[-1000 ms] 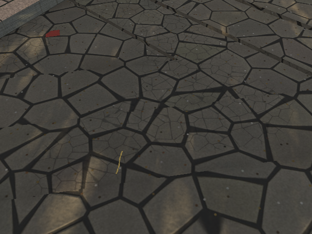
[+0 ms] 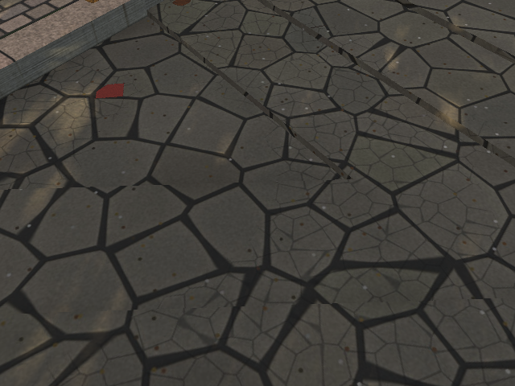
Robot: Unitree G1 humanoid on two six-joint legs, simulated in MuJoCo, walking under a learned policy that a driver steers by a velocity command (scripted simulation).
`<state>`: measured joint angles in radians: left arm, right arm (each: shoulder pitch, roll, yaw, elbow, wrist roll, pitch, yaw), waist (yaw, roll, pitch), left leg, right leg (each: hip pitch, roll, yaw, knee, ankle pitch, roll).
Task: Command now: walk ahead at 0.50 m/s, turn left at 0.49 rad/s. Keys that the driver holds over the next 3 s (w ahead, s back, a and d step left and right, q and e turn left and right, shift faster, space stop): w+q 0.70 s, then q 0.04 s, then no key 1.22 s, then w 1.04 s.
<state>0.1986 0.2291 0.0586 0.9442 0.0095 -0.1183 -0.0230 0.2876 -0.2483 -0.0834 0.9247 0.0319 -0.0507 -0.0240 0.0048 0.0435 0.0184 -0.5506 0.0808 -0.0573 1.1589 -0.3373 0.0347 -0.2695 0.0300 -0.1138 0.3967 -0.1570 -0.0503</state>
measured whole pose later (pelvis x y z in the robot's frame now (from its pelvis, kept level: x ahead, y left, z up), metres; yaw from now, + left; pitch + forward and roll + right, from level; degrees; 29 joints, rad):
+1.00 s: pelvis +0.50 +0.18 -0.04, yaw +31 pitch +2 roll -1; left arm 0.11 0.22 0.04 0.86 0.03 -0.08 -0.03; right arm 0.24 -0.26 -0.07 0.77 0.01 0.02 -0.04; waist 0.00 0.02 0.06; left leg -0.52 0.01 -0.08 1.09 -0.48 -0.02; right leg -0.39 0.02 -0.03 0.48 -0.12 -0.03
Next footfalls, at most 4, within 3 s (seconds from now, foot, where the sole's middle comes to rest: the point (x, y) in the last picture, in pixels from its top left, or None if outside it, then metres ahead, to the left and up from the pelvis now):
0.34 left None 0.30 0.21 -0.79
0.80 right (223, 326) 0.66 0.14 -0.81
1.12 left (138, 375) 0.52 0.36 -0.81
2.70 left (91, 268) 0.87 0.57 -0.84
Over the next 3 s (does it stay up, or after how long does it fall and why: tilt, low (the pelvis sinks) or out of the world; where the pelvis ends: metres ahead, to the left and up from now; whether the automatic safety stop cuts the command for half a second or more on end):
stays up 0.91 0.51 -0.06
